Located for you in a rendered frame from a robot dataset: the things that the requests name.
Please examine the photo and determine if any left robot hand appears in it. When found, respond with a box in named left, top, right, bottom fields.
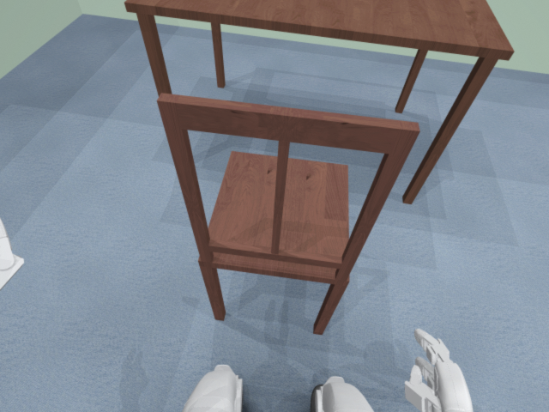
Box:
left=0, top=218, right=24, bottom=290

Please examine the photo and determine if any left robot shin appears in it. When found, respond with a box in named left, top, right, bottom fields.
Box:
left=214, top=365, right=235, bottom=374

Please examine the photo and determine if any robot right thigh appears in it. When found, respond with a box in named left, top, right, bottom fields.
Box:
left=315, top=382, right=374, bottom=412

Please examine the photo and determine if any chair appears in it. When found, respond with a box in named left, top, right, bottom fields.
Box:
left=157, top=93, right=420, bottom=335

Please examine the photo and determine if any table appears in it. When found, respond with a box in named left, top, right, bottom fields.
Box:
left=124, top=0, right=514, bottom=204

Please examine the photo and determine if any right robot hand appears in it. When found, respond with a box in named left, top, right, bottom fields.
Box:
left=405, top=329, right=473, bottom=412

